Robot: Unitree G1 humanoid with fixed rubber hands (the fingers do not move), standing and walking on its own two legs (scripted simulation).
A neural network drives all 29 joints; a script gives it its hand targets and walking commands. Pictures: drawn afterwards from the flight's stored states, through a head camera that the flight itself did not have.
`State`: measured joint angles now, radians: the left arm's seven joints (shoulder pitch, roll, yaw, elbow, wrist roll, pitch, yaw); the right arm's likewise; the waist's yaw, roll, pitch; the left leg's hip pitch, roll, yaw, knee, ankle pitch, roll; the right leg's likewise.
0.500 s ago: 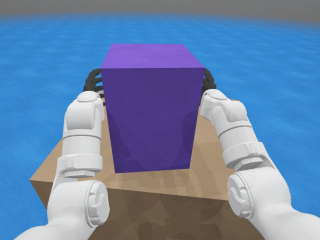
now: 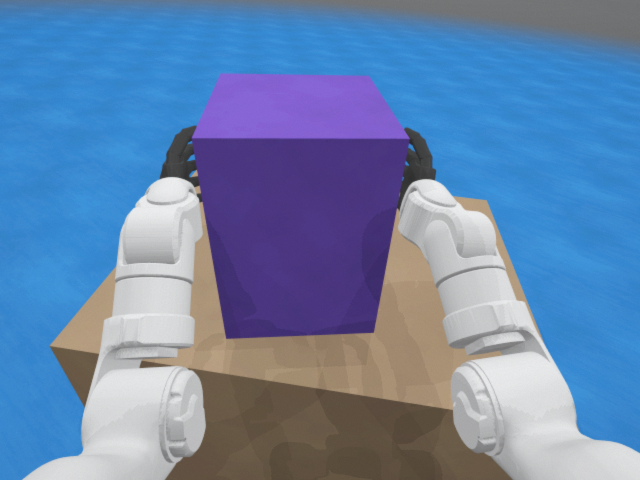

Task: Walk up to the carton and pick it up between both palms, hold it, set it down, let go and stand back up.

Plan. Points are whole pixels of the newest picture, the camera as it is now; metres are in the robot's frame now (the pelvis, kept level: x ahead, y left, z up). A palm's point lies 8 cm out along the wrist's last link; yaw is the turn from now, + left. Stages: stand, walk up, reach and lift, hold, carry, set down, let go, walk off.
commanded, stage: hold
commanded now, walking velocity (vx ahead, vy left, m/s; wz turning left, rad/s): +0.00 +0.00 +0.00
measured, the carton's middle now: (298, 205) +0.39 +0.01 +0.21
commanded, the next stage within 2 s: none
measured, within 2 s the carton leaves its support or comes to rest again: neither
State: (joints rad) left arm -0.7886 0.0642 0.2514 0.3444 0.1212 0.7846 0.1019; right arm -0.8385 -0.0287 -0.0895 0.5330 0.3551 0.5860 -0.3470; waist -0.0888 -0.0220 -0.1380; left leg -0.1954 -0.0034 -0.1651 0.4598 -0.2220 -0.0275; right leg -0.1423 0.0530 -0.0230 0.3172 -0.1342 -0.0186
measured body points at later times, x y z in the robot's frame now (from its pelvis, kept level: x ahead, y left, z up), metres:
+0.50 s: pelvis +0.01 +0.02 +0.00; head -0.08 +0.05 +0.44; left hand +0.38 +0.15 +0.24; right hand +0.37 -0.13 +0.25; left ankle +0.02 +0.13 -0.74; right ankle +0.03 -0.11 -0.74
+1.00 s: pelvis -0.01 +0.00 +0.00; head -0.08 +0.02 +0.44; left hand +0.38 +0.14 +0.24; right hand +0.37 -0.14 +0.24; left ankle +0.02 +0.13 -0.74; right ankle +0.03 -0.11 -0.74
